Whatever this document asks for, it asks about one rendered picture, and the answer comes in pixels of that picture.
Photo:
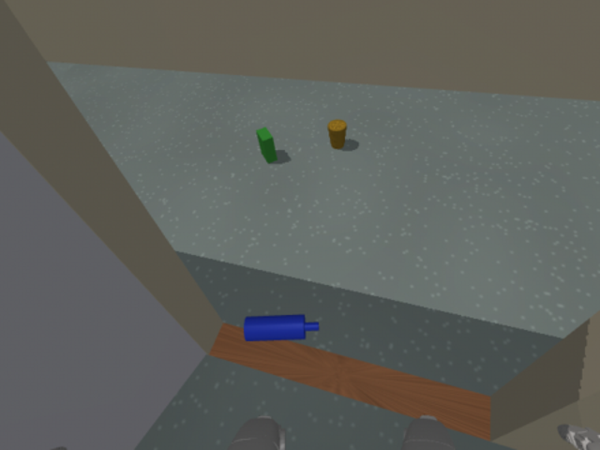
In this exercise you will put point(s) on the right robot hand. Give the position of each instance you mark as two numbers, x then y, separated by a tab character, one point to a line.
582	438

